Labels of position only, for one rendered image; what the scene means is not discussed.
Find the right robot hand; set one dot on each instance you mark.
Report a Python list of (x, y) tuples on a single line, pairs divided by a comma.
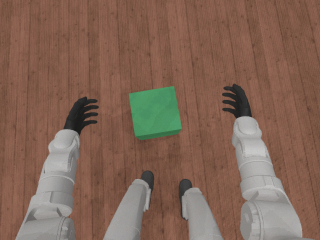
[(241, 104)]

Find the robot left forearm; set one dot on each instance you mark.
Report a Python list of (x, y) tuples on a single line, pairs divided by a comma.
[(53, 197)]

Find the robot left upper arm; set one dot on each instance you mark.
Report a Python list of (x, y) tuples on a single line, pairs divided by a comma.
[(56, 228)]

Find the robot left shin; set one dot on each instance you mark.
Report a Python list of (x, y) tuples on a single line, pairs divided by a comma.
[(140, 181)]

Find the robot right upper arm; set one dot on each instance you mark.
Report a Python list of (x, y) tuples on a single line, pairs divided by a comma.
[(269, 220)]

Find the right robot thigh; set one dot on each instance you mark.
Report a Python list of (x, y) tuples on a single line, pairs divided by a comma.
[(201, 222)]

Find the left robot hand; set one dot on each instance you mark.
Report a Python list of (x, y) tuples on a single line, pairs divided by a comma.
[(75, 120)]

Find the robot right forearm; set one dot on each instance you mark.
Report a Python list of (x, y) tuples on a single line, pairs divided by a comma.
[(258, 179)]

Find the carton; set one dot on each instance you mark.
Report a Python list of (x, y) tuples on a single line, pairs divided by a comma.
[(155, 113)]

